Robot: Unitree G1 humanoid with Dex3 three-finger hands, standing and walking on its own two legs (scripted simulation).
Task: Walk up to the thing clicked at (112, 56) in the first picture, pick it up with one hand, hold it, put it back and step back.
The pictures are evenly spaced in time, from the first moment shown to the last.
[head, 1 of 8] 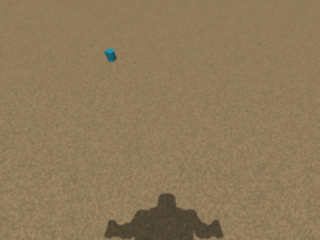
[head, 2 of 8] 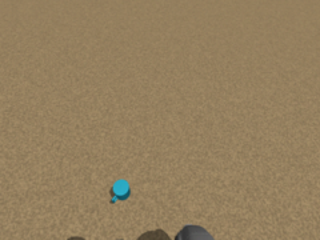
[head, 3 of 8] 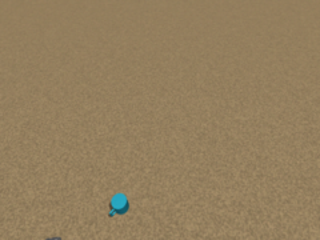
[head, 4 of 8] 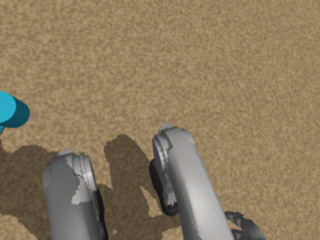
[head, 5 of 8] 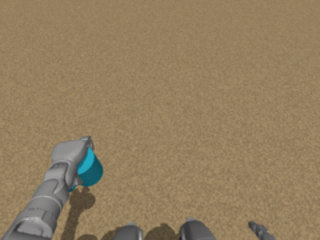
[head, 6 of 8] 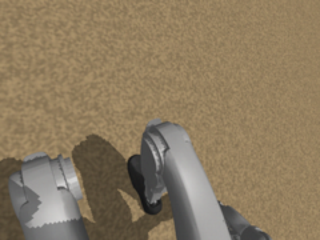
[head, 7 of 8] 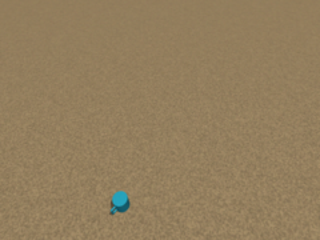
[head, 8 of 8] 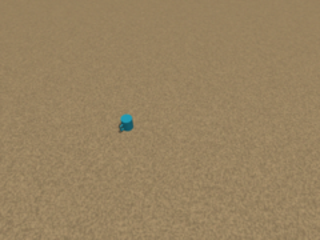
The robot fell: no
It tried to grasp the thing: yes
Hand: left
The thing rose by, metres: 0.65
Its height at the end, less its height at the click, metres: +0.00
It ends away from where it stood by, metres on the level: 0.01
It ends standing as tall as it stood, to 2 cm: yes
